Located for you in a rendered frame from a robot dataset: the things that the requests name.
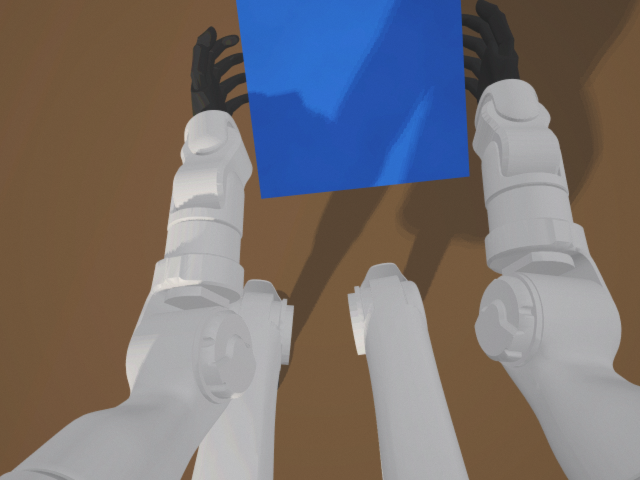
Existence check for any right robot hand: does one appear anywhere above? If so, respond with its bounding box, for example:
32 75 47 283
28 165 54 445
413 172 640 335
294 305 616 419
461 0 520 104

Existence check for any robot left thigh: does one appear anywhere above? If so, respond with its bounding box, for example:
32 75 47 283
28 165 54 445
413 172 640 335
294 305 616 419
192 291 294 480

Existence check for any robot left shin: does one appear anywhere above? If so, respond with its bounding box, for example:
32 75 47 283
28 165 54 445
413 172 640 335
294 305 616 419
229 279 282 314

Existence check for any right robot forearm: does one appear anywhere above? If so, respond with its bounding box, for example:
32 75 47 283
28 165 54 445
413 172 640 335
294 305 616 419
472 79 621 351

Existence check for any left robot hand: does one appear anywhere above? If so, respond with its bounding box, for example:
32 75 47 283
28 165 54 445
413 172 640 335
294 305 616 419
191 26 249 117

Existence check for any carton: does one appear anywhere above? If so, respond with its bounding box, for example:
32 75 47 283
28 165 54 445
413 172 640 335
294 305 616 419
236 0 470 199

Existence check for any robot left upper arm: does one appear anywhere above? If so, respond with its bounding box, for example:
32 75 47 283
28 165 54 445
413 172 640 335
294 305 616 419
0 306 256 480

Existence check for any robot right upper arm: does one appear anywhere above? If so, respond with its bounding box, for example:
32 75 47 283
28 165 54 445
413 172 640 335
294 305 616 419
475 272 640 480

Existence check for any left robot forearm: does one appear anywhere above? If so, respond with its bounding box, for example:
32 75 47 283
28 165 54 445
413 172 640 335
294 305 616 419
126 110 253 383

